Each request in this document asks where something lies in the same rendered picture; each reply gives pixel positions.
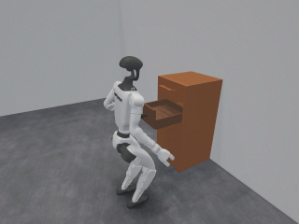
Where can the robot left upper arm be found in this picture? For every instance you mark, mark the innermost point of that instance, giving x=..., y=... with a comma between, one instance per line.
x=108, y=103

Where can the drawer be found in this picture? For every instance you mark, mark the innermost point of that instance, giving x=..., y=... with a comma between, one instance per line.
x=162, y=113

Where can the robot right shin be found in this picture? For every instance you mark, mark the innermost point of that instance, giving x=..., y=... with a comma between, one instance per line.
x=143, y=183

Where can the cabinet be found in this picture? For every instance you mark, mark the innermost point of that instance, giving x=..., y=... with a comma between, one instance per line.
x=190, y=141

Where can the robot right forearm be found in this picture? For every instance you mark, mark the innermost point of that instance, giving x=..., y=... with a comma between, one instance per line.
x=142, y=138

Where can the right robot hand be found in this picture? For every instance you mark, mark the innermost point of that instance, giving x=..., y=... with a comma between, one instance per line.
x=164, y=155

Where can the robot head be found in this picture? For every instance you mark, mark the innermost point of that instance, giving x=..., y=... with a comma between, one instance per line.
x=133, y=65

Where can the robot right upper arm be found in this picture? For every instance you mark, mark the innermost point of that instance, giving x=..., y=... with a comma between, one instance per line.
x=136, y=102

